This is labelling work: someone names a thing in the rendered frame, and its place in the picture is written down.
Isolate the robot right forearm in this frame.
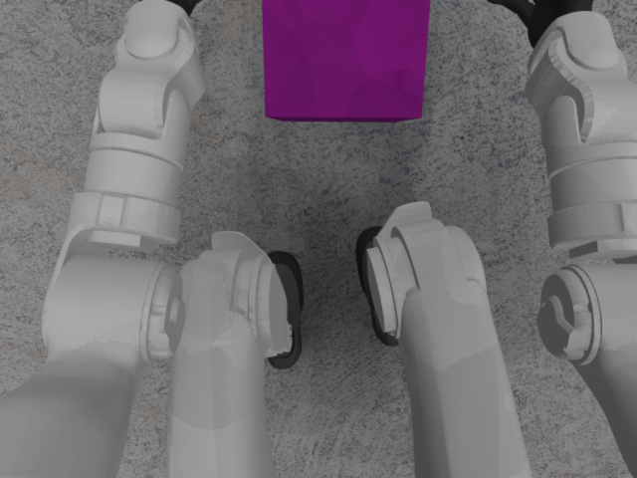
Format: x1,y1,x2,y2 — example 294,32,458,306
525,11,637,264

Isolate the carton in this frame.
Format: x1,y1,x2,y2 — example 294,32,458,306
262,0,431,122

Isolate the robot left upper arm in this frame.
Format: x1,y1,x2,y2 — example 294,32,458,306
0,254,185,478

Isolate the robot right upper arm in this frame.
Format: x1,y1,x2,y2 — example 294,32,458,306
536,264,637,478

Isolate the right robot hand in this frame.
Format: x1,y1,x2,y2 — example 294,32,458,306
487,0,593,48

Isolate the left robot shin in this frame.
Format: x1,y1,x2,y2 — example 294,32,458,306
179,231,293,358

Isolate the robot right thigh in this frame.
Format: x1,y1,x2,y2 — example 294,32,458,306
366,218,532,478

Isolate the robot left forearm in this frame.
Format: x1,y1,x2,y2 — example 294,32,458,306
41,0,206,348

